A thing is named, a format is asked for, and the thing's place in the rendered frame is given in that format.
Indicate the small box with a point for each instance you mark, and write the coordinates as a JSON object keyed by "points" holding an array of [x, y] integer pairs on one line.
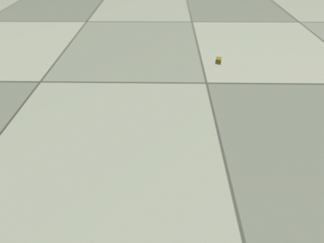
{"points": [[218, 60]]}

